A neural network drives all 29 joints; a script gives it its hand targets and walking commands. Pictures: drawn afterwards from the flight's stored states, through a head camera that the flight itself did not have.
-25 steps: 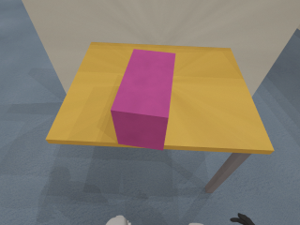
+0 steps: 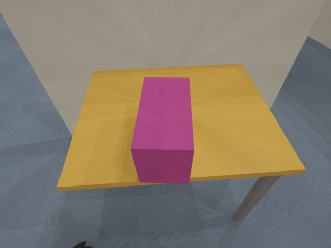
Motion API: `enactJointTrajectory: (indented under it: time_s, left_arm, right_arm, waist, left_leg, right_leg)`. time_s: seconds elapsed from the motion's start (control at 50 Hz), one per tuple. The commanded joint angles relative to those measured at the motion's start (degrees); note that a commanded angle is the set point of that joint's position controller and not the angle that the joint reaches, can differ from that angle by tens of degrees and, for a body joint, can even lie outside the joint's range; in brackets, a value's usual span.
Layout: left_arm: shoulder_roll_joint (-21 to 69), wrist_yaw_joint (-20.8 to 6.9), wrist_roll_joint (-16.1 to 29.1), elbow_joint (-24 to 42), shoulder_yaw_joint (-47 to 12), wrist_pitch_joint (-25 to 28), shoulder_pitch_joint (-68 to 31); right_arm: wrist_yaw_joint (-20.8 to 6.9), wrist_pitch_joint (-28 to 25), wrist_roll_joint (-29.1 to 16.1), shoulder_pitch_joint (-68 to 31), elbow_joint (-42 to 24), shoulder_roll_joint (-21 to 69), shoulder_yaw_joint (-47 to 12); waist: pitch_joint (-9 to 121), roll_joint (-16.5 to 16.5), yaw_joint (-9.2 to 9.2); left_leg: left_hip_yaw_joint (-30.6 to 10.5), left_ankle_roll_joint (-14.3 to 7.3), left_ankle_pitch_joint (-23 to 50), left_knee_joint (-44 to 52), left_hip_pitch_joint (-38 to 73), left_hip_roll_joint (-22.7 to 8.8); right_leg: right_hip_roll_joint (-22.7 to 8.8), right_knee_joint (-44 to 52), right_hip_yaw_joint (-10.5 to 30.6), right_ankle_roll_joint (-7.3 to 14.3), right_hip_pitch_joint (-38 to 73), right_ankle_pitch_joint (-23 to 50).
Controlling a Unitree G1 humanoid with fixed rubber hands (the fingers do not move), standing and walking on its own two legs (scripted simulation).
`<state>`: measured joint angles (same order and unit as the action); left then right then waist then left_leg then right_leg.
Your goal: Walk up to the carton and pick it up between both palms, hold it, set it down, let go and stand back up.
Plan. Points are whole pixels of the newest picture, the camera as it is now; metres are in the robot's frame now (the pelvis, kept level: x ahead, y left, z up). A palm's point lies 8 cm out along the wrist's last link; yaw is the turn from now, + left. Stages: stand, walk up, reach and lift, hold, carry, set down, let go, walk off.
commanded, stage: walk up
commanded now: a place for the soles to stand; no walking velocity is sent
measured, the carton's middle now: (165, 127) +0.50 +0.02 -0.03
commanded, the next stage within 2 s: reach and lift in 1.54 s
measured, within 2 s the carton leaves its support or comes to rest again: neither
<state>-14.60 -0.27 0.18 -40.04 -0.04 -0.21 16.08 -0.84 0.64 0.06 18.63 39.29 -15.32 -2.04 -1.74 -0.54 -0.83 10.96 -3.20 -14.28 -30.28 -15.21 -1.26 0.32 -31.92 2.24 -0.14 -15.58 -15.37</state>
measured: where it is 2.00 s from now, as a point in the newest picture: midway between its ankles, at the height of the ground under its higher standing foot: outside the picture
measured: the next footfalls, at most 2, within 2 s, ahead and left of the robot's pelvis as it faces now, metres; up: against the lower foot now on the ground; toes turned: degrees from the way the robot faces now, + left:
none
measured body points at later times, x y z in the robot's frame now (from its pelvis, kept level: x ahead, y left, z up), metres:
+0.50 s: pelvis +0.01 -0.01 +0.00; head +0.01 -0.02 +0.45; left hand +0.11 +0.24 -0.11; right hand +0.08 -0.28 -0.12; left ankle +0.03 +0.08 -0.73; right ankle +0.02 -0.12 -0.73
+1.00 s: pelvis +0.04 +0.02 -0.01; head +0.05 +0.02 +0.44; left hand +0.18 +0.28 -0.11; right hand +0.10 -0.25 -0.12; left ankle +0.03 +0.09 -0.73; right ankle +0.02 -0.12 -0.73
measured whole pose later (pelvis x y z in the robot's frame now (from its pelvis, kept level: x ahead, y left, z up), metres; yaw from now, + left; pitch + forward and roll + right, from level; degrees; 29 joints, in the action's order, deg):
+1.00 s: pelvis +0.04 +0.02 -0.01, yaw -3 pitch -1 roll +0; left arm -15.6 1.8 -1.4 -37.8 0.5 -0.6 16.4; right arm -1.4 2.2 1.2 20.2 38.2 -16.8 -0.2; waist -1.4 0.3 -1.4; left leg 7.4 -3.9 -19.6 -33.6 -13.8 1.6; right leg -0.8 -35.1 4.2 -1.5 -14.2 -20.3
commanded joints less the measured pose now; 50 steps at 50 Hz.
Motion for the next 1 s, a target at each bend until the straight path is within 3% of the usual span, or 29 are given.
enactJointTrajectory:
  time_s: [0.0,0.1,0.38,0.4,0.44,0.48,0.52,0.58,0.62,0.64,0.68,0.74,0.78,0.88,0.98]
  left_arm:
    - [-7.2,0.3,0.0,3.8,1.8,1.2,-0.1]
    - [-7.4,0.3,-0.1,3.1,1.9,1.2,0.0]
    - [-8.1,0.5,-0.1,2.8,1.9,1.4,0.0]
    - [-8.6,1.1,-1.8,3.2,3.2,1.8,4.5]
    - [-12.2,1.8,-2.4,2.9,4.4,1.6,5.9]
    - [-12.9,2.5,-2.6,3.5,4.7,1.3,4.6]
    - [-12.1,2.7,-2.7,4.6,4.1,1.4,2.3]
    - [-9.2,1.6,-1.6,6.4,2.9,1.5,-0.6]
    - [-5.8,1.0,-0.9,6.6,2.1,1.4,1.8]
    - [-5.1,1.3,-1.0,6.4,2.0,1.1,2.3]
    - [-5.7,1.7,-1.3,6.5,2.3,1.2,2.9]
    - [-7.2,2.2,-1.7,6.4,2.7,1.8,4.1]
    - [-8.8,2.4,-1.9,6.2,3.1,1.7,4.7]
    - [-9.4,2.7,-1.7,6.2,3.3,0.8,4.2]
    - [-7.7,2.6,-1.2,6.7,2.9,0.5,1.2]
  right_arm:
    - [0.6,-1.5,-0.2,0.3,-4.9,-8.7,3.1]
    - [0.6,-1.3,-0.1,-0.1,-4.9,-8.5,3.2]
    - [0.8,-1.0,0.1,-0.2,-4.5,-9.2,3.3]
    - [0.4,-0.2,2.0,1.1,-4.3,-10.7,4.2]
    - [-0.3,0.6,2.4,1.0,-5.3,-8.5,4.1]
    - [-0.6,0.7,2.4,1.5,-5.8,-7.8,4.1]
    - [-0.6,0.0,2.3,3.3,-5.6,-7.8,4.1]
    - [-0.3,-1.5,2.2,5.5,-5.0,-9.7,4.8]
    - [0.0,-1.4,1.5,4.1,-4.5,-12.5,5.8]
    - [0.1,-1.1,0.8,3.7,-4.1,-11.8,5.5]
    - [0.3,-0.6,0.4,3.3,-4.3,-11.0,4.8]
    - [0.3,-0.3,0.5,4.0,-4.2,-10.8,4.1]
    - [0.2,-0.2,0.9,4.4,-4.4,-10.7,4.3]
    - [-0.1,0.3,1.2,3.5,-5.6,-10.1,4.8]
    - [-0.3,0.5,1.0,2.9,-6.0,-10.5,5.2]
  waist:
    - [1.8,1.4,0.5]
    - [0.5,0.1,0.58]
    - [2.7,1.2,0.34]
    - [3.8,-0.3,1.0]
    - [-1.0,4.5,1.83]
    - [-4.6,6.6,1.87]
    - [-3.4,8.0,0.6]
    - [2.2,5.7,-1.45]
    - [3.3,-0.6,-0.08]
    - [1.5,-1.4,0.22]
    - [-1.1,-2.5,0.55]
    - [2.0,-3.7,0.71]
    - [5.5,-2.9,0.58]
    - [5.4,-0.2,0.63]
    - [0.7,-1.3,0.01]
  left_leg:
    - [-10.4,0.7,0.4,8.7,1.5,-9.4]
    - [-10.0,0.2,-4.8,10.2,1.6,-9.5]
    - [-7.8,0.0,-0.7,6.4,5.9,-8.7]
    - [-6.1,-0.3,-9.8,3.2,3.8,-7.0]
    - [-6.9,1.2,-12.6,-3.8,-4.3,-3.4]
    - [-8.9,1.7,-11.6,-6.9,-9.3,-2.4]
    - [-10.5,1.7,-7.8,-4.7,-8.1,-3.1]
    - [-13.5,0.1,4.1,4.4,6.9,-5.4]
    - [-20.6,-3.2,0.0,9.1,8.8,-10.8]
    - [-21.1,-4.2,-0.3,10.6,7.0,-12.2]
    - [-19.5,-3.4,8.3,10.5,5.6,-12.2]
    - [-13.3,-0.9,19.4,5.9,3.6,-8.2]
    - [-11.4,0.2,23.0,2.6,5.0,-6.8]
    - [-12.3,0.8,17.3,0.7,3.0,-6.0]
    - [-15.1,-0.8,11.0,5.6,2.6,-7.6]
  right_leg:
    - [-5.3,3.8,6.3,3.1,-0.3,7.2]
    - [-4.5,4.6,6.6,2.8,-2.0,4.2]
    - [-4.1,5.2,8.9,3.1,-4.0,7.7]
    - [-5.6,6.8,12.4,4.6,-1.5,-4.9]
    - [-11.1,13.4,24.2,8.8,-2.4,-20.8]
    - [-14.4,15.0,28.2,11.4,-2.2,-21.0]
    - [-14.2,12.8,25.1,10.9,-1.0,-11.1]
    - [-7.9,6.8,13.2,5.3,-7.2,0.7]
    - [-0.2,-0.9,3.8,1.3,-8.5,-3.1]
    - [0.4,-2.3,1.5,0.6,-7.0,-4.0]
    - [-0.6,-1.4,1.2,0.8,-5.8,-1.1]
    - [-2.8,0.9,3.9,2.2,1.5,9.1]
    - [-4.8,-0.3,5.5,3.2,4.3,14.4]
    - [-6.6,-1.1,6.9,4.3,4.6,10.8]
    - [-3.8,-1.9,3.0,2.3,-0.3,4.5]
